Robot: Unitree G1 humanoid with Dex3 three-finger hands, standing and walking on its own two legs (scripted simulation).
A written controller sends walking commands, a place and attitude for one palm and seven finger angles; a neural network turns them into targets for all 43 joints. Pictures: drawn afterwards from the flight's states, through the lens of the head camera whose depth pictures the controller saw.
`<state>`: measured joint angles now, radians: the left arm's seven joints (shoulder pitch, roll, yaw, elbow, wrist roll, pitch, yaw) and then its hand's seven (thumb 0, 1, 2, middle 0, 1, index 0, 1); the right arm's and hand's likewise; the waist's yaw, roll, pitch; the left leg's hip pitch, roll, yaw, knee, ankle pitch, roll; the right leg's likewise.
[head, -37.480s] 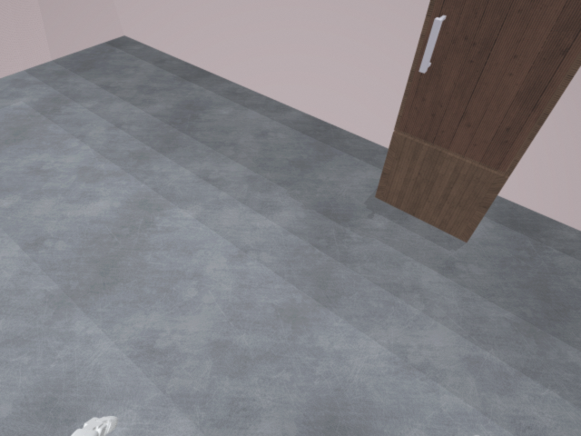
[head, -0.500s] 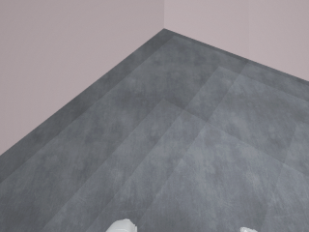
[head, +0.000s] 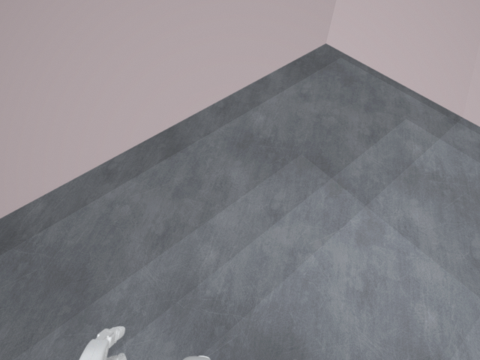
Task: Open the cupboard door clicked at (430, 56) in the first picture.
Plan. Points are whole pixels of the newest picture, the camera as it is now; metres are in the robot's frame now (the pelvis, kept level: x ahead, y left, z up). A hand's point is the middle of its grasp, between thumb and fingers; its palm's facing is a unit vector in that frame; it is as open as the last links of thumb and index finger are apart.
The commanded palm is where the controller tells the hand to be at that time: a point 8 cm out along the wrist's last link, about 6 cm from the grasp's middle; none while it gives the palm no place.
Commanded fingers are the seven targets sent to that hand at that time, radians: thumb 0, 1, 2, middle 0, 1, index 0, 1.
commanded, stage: turn to face it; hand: left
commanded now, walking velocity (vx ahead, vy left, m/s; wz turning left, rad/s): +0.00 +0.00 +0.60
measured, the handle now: out of the picture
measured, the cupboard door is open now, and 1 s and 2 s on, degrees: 44 44 44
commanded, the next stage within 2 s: none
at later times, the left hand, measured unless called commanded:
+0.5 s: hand out of the picture -0.01 +0.23 -0.18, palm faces +0.35 -0.91 -0.24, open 7.3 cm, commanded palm none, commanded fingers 0.00 0.90 0.90 -0.20 -0.30 -0.20 -0.30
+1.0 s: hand out of the picture +0.02 +0.17 -0.14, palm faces +0.56 -0.78 -0.26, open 7.4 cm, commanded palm none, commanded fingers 0.00 0.90 0.90 -0.20 -0.30 -0.20 -0.30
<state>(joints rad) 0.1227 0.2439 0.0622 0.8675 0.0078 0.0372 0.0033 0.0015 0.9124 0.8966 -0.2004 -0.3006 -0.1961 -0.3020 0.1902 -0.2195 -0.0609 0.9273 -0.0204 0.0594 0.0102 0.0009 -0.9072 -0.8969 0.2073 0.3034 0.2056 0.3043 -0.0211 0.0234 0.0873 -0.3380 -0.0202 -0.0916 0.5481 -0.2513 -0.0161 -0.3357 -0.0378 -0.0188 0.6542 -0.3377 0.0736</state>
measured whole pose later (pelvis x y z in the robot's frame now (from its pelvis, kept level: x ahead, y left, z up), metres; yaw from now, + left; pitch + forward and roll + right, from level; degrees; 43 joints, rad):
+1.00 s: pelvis +0.04 -0.04 +0.01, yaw +37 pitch +1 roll +2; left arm 0.18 0.17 0.03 0.87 0.01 0.02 0.02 0.00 0.91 0.90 -0.20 -0.30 -0.20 -0.30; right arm 0.18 -0.26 -0.09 0.95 -0.01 0.09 0.02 0.00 -0.91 -0.90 0.20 0.30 0.20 0.30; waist -0.04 0.04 0.09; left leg -0.52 -0.01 -0.01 1.14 -0.42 -0.07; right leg -0.21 -0.07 -0.13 0.52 -0.31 -0.01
